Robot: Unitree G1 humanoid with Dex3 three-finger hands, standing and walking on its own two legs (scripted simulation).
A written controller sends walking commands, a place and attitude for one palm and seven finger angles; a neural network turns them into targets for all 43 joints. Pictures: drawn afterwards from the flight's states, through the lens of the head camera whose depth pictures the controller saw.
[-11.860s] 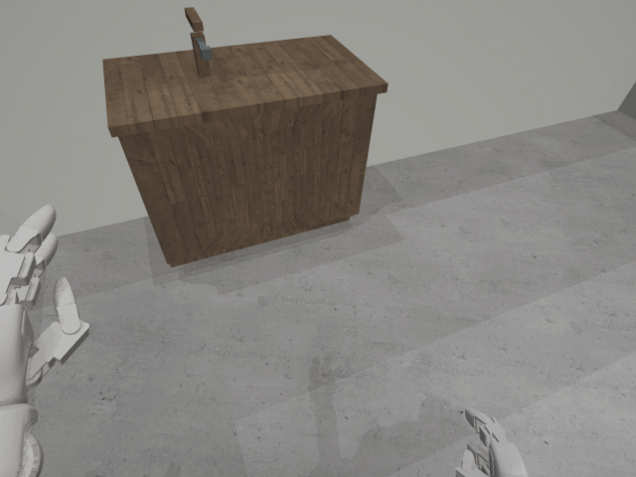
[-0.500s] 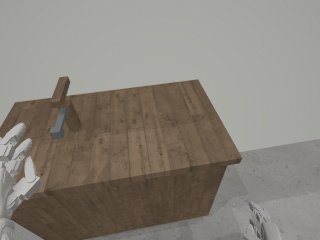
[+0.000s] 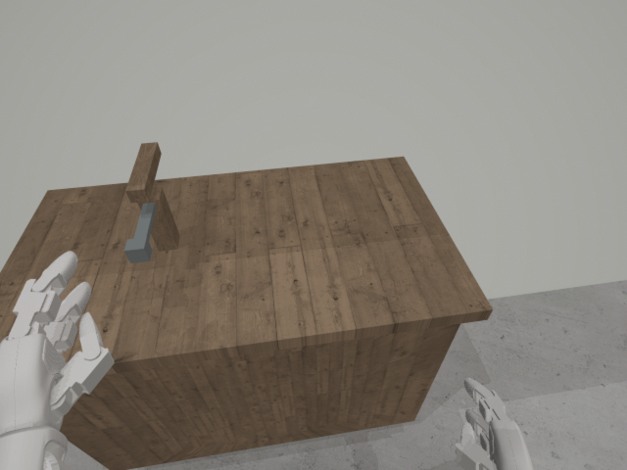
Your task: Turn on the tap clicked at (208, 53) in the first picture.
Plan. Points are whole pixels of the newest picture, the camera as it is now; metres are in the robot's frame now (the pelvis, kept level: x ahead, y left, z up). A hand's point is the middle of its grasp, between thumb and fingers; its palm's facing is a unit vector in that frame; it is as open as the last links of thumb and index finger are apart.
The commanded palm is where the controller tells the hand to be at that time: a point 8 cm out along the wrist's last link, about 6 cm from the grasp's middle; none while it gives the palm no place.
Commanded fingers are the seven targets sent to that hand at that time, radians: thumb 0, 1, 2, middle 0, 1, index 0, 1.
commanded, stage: turn the palm inward beside the body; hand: left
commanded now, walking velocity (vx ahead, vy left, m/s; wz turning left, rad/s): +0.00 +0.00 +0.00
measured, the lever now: (138, 250) +0.38 +0.32 +0.07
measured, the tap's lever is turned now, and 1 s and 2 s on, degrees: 0 0 0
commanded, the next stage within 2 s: reach beside the lever's end, fingers flat in 0.74 s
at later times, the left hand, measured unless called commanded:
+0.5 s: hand (107, 355) +0.18 +0.23 +0.14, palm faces +0.44 -0.89 -0.12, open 7.4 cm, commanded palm +0.13 +0.28 +0.15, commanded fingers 0.00 0.90 0.90 -0.20 -0.30 -0.20 -0.30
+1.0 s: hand (125, 353) +0.19 +0.22 +0.13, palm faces +0.46 -0.88 -0.13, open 7.4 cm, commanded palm +0.14 +0.27 +0.14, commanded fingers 0.00 0.90 0.90 -0.20 -0.30 -0.20 -0.30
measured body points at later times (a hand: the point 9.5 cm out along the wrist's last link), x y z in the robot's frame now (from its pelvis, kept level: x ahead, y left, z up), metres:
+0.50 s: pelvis +0.00 +0.01 +0.00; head -0.02 -0.01 +0.45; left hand +0.15 +0.28 +0.14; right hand +0.20 -0.21 -0.06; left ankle +0.03 +0.12 -0.72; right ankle +0.01 -0.08 -0.72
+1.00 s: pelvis +0.00 -0.02 +0.00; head -0.02 -0.04 +0.45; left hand +0.16 +0.26 +0.14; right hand +0.20 -0.24 -0.07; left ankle +0.03 +0.12 -0.72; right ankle +0.01 -0.08 -0.72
